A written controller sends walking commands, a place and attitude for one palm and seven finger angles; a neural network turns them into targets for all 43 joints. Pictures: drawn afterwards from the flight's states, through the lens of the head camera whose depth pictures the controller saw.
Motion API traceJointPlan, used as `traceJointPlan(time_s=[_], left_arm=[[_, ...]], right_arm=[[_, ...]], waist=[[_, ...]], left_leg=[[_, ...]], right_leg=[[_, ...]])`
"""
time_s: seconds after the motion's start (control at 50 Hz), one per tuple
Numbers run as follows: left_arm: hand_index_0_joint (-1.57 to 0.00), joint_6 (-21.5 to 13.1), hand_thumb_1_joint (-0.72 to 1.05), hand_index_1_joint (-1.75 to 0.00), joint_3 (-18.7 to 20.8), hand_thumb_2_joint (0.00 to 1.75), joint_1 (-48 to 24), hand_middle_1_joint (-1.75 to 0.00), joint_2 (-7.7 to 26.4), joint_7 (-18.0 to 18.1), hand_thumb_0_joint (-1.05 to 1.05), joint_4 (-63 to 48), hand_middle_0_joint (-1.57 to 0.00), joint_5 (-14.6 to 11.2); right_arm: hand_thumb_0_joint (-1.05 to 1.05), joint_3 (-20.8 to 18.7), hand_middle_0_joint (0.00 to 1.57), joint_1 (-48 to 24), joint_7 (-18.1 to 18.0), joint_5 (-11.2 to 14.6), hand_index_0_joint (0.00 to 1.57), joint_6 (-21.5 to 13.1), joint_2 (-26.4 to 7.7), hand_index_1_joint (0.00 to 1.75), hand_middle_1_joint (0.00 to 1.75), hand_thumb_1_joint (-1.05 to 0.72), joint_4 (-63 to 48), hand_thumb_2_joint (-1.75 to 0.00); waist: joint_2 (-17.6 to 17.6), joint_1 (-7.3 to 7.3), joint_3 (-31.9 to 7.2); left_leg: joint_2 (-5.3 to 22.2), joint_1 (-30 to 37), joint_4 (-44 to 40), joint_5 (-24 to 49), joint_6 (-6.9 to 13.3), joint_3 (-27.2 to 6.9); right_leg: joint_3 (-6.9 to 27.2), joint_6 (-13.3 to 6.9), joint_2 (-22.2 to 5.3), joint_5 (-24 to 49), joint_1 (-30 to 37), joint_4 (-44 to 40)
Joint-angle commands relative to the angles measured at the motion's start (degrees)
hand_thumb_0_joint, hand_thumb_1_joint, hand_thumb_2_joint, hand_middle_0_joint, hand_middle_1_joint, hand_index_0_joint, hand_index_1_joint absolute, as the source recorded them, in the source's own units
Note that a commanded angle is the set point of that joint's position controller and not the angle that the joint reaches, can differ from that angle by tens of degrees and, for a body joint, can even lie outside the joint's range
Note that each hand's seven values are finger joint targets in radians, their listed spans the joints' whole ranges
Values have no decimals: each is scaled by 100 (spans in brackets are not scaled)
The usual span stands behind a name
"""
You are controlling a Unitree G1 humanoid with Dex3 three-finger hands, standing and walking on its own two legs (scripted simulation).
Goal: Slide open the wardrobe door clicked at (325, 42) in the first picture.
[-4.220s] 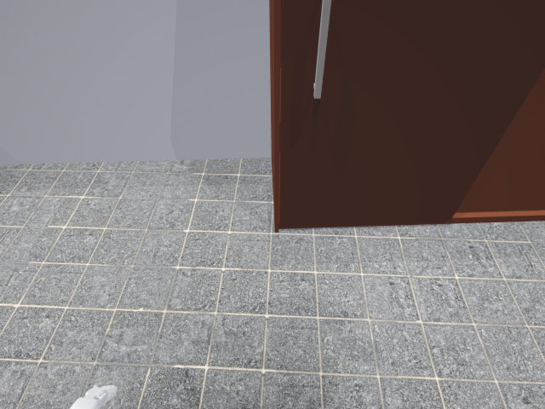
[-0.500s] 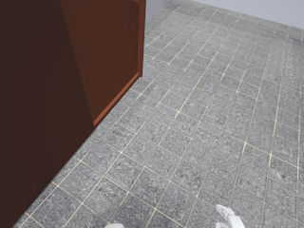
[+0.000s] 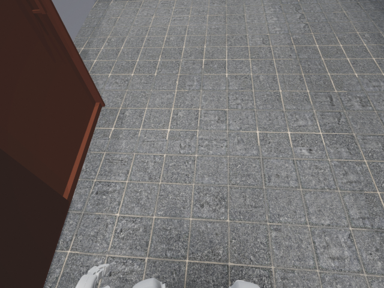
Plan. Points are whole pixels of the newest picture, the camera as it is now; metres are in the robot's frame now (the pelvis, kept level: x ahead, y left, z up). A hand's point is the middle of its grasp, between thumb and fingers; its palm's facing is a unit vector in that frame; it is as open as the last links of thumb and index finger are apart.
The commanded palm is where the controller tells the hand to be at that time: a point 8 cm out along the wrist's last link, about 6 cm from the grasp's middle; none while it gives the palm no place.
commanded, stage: turn to face it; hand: left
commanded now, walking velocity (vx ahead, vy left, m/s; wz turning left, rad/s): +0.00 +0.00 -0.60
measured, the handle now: out of the picture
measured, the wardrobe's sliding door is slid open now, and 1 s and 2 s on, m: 0.00 0.00 0.00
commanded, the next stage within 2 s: none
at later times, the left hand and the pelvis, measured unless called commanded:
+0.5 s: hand out of the picture +0.07 +0.21 -0.16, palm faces +0.09 -0.98 -0.15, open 7.4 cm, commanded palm none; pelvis +0.01 +0.03 +0.02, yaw +3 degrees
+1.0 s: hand out of the picture -0.02 +0.20 -0.13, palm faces +0.36 -0.89 -0.28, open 7.4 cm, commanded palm none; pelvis -0.03 -0.02 +0.02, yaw +22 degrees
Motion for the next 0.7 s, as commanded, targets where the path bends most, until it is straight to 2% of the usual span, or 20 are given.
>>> traceJointPlan(time_s=[0.0,0.06,0.16,0.18,0.22,0.24,0.26,0.28,0.3,0.32,0.34,0.36,0.38,0.42,0.46,0.48,0.54,0.58,0.64,0.68], left_arm=[[-20,-63,90,-30,311,90,540,-30,1146,181,0,-224,-20,-64],[-20,-87,90,-30,267,90,200,-30,1058,170,0,-310,-20,-34],[-20,-117,90,-30,135,90,431,-30,860,184,0,-57,-20,36],[-20,-122,90,-30,111,90,375,-30,850,195,0,-48,-20,51],[-20,-150,90,-30,51,90,387,-30,827,196,0,53,-20,60],[-20,-141,90,-30,45,90,386,-30,843,205,0,105,-20,47],[-20,-126,90,-30,56,90,334,-30,841,220,0,153,-20,29],[-20,-106,90,-30,55,90,332,-30,846,227,0,169,-20,-16],[-20,-71,90,-30,46,90,406,-30,778,225,0,183,-20,-54],[-20,-20,90,-30,37,90,588,-30,596,209,0,185,-20,-69],[-20,14,90,-30,15,90,642,-30,408,203,0,123,-20,-81],[-20,23,90,-30,2,90,416,-30,447,189,0,58,-20,-65],[-20,54,90,-30,50,90,242,-30,477,204,0,73,-20,-19],[-20,68,90,-30,130,90,177,-30,543,157,0,66,-20,1],[-20,40,90,-30,130,90,143,-30,465,123,0,64,-20,-12],[-20,36,90,-30,120,90,130,-30,425,124,0,60,-20,-31],[-20,33,90,-30,118,90,-24,-30,355,134,0,-22,-20,-56],[-20,36,90,-30,124,90,-86,-30,346,141,0,-54,-20,-70],[-20,51,90,-30,122,90,56,-30,377,161,0,-55,-20,-102],[-20,51,90,-30,134,90,316,-30,445,173,0,-19,-20,-113]], right_arm=[[0,-56,20,-395,-46,10,20,-151,-346,30,30,-90,-698,-90],[0,-38,20,-43,-43,-5,20,-81,-289,30,30,-90,-517,-90],[0,66,20,-13,-32,9,20,-79,-111,30,30,-90,-291,-90],[0,97,20,21,-25,20,20,-93,-52,30,30,-90,-268,-90],[0,165,20,-73,-5,57,20,-162,47,30,30,-90,-211,-90],[0,176,20,-69,-3,66,20,-184,55,30,30,-90,-179,-90],[0,183,20,57,0,65,20,-205,72,30,30,-90,-126,-90],[0,195,20,201,3,57,20,-222,53,30,30,-90,-50,-90],[0,181,20,266,14,57,20,-242,-60,30,30,-90,-8,-90],[0,138,20,233,21,35,20,-273,-323,30,30,-90,-46,-90],[0,79,20,139,15,-3,20,-260,-644,30,30,-90,-139,-90],[0,50,20,70,-5,-33,20,-240,-755,30,30,-90,-189,-90],[0,46,20,102,-57,-49,20,-267,-646,30,30,-90,-140,-90],[0,45,20,71,-92,-25,20,-275,-575,30,30,-90,-184,-90],[0,-3,20,33,-96,-17,20,-286,-589,30,30,-90,-215,-90],[0,-36,20,78,-94,-20,20,-282,-661,30,30,-90,-242,-90],[0,-130,20,327,-83,-19,20,-264,-741,30,30,-90,-217,-90],[0,-181,20,351,-69,-22,20,-234,-782,30,30,-90,-247,-90],[0,-226,20,201,-41,-26,20,-178,-872,30,30,-90,-317,-90],[0,-269,20,-5,-10,-28,20,-141,-915,30,30,-90,-401,-90]], waist=[[-1396,353,-1148],[-1118,99,-1105],[-1081,164,-1022],[-1097,135,-998],[-1225,218,-929],[-1271,230,-841],[-1234,165,-788],[-1124,122,-750],[-735,135,-683],[174,211,-603],[1038,267,-378],[1239,203,-126],[1387,109,-137],[895,155,-254],[403,144,-604],[293,99,-800],[297,-85,-1174],[397,-130,-1260],[553,-78,-1295],[609,22,-1410]], left_leg=[[-122,-1337,1249,567,-130,-1023],[-266,-939,870,998,-181,-999],[-516,-516,105,958,-10,-1020],[-526,-321,-319,879,27,-1000],[-616,61,-1323,751,97,-939],[-664,305,-1731,886,105,-873],[-679,546,-2185,1226,109,-833],[-712,868,-2708,1736,129,-797],[-644,1173,-3068,2267,199,-957],[-85,1134,-3369,2908,443,-1803],[642,750,-3831,3286,879,-2602],[978,296,-4329,3112,1252,-3179],[839,320,-4518,3140,1402,-3343],[578,574,-4321,3297,1401,-3037],[409,1069,-4063,3614,1379,-2759],[335,1265,-3987,3668,1380,-2727],[251,1830,-3807,3871,1435,-2919],[237,1874,-3779,3869,1465,-3100],[121,1553,-3781,3631,1420,-3362],[-32,1366,-3729,3472,1315,-3403]], right_leg=[[1848,-635,-1392,3956,1760,-1551],[1460,-544,-1134,3373,1278,-1716],[1386,-616,-1148,2268,1035,-1992],[1321,-643,-1174,2007,974,-2028],[1203,-650,-1183,1853,1012,-2038],[1148,-603,-1205,1797,908,-1985],[1018,-504,-1217,1722,861,-1822],[908,-335,-1159,1630,725,-1606],[777,-126,-1064,1372,473,-1341],[476,139,-690,752,134,-857],[70,430,-276,-139,-15,-342],[74,514,-107,-866,-47,521],[303,504,-123,-1168,-238,1342],[543,507,-174,-886,-649,2023],[561,566,-178,-696,-799,2034],[579,600,-156,-683,-772,1914],[576,674,-66,-767,-817,1422],[593,691,-17,-803,-734,1174],[584,653,102,-807,-251,567],[520,615,204,-613,190,-20]])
